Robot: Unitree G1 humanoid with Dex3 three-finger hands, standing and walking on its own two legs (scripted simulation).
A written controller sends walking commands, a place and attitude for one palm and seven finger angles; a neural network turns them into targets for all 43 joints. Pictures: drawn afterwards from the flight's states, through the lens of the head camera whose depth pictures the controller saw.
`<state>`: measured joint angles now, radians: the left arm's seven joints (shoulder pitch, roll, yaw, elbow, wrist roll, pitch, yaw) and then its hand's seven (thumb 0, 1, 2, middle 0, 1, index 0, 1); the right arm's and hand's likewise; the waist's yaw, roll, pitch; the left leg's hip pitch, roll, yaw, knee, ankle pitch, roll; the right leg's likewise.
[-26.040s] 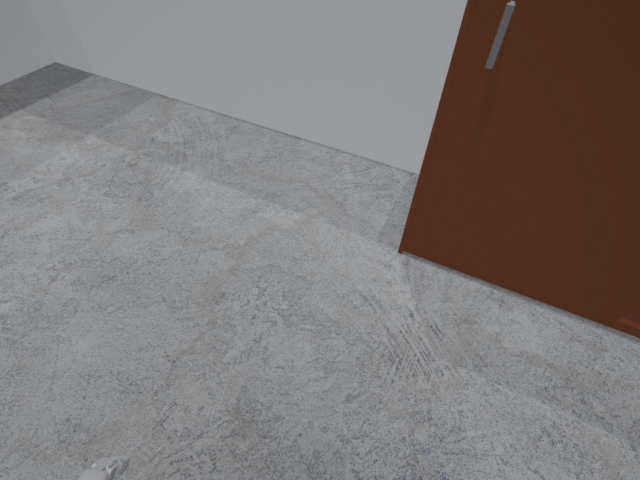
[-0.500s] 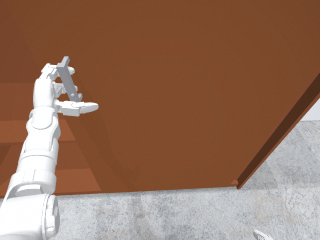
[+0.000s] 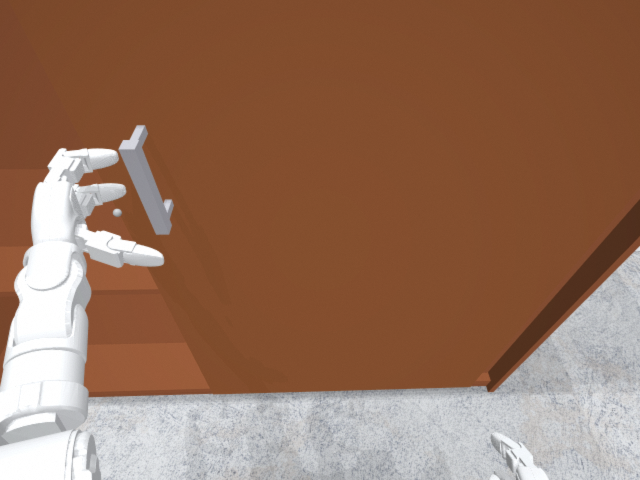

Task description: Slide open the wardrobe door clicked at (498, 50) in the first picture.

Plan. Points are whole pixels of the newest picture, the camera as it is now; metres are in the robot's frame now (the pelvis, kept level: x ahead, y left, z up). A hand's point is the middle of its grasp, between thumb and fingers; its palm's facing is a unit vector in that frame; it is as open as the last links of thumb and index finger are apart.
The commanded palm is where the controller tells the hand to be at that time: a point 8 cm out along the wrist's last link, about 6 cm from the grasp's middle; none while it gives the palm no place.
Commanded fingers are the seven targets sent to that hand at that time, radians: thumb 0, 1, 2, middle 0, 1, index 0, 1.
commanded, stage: slip the hand off the handle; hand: left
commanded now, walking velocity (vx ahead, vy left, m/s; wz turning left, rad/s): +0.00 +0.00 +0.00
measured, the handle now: (152, 182) +0.44 +0.26 +0.14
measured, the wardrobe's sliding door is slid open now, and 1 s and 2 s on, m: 0.69 0.69 0.69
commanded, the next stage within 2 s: draw the hand back to the body in 1.28 s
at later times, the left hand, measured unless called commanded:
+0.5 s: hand (74, 214) +0.37 +0.33 +0.14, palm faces +0.31 -0.94 -0.17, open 14.7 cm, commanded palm +0.32 +0.35 +0.14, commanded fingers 0.00 -0.55 0.20 -0.25 -1.15 -0.25 -1.15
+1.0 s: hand (52, 278) +0.28 +0.31 +0.14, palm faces +0.34 -0.92 -0.17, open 14.6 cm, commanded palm +0.24 +0.34 +0.14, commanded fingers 0.00 -0.55 0.20 -0.25 -1.15 -0.25 -1.15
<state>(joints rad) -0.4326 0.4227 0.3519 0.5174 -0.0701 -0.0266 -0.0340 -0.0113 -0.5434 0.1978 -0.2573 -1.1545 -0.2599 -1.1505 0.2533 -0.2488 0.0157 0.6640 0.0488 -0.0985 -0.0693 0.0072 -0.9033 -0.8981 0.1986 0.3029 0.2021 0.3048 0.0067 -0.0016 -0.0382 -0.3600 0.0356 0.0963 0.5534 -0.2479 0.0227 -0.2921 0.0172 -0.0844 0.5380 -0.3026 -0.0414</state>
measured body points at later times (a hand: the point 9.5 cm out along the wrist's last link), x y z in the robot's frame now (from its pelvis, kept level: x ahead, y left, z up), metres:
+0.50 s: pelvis -0.01 +0.02 +0.00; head +0.01 +0.04 +0.45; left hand +0.35 +0.37 +0.15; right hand +0.09 -0.24 -0.10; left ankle +0.02 +0.11 -0.73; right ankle -0.02 -0.09 -0.73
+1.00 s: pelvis -0.01 +0.02 +0.00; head -0.03 +0.01 +0.45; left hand +0.26 +0.35 +0.15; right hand +0.18 -0.21 -0.07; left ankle +0.02 +0.11 -0.73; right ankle -0.02 -0.09 -0.73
